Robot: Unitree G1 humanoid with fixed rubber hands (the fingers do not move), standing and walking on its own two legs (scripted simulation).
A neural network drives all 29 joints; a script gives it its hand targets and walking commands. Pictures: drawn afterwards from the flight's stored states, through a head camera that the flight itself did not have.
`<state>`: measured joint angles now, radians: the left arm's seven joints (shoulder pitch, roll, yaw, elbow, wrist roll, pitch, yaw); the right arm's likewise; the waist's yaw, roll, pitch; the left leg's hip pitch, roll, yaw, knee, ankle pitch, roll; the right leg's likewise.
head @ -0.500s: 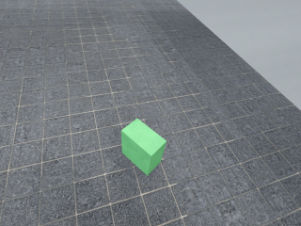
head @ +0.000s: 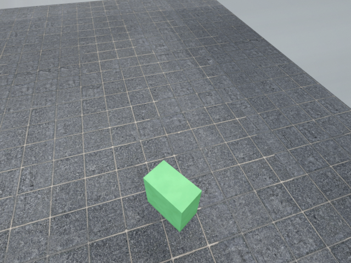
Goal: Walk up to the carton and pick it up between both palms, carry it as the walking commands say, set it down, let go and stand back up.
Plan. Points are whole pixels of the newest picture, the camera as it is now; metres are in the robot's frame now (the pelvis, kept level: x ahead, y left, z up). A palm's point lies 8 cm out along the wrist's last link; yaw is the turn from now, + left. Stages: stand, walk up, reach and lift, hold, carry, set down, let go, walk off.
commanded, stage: walk up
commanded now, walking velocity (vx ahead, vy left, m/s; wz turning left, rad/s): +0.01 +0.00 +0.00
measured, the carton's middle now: (171, 196) +0.56 +0.03 -0.63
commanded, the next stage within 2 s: none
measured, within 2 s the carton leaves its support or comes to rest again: neither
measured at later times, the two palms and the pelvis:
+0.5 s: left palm out of the picture +0.09 +0.26 -0.15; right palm out of the picture +0.07 -0.19 -0.13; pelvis +0.07 +0.04 +0.01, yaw -3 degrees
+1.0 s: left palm out of the picture +0.08 +0.25 -0.13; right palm out of the picture +0.08 -0.26 -0.16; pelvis +0.05 +0.01 -0.01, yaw -10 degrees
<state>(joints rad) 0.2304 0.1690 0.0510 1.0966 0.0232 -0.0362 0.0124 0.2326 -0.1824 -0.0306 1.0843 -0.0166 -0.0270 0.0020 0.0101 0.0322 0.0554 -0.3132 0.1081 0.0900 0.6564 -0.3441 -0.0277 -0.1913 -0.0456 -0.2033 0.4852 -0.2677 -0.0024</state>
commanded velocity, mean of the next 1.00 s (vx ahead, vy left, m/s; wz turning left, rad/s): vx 0.03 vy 0.03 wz -0.11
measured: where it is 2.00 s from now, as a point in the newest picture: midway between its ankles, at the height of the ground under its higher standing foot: outside the picture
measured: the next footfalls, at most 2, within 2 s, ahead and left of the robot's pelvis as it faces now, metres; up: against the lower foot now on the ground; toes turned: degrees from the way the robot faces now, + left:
left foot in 0.02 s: +0.07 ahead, +0.12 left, +0.00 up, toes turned +7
right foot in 0.88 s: +0.11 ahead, -0.10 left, +0.00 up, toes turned -13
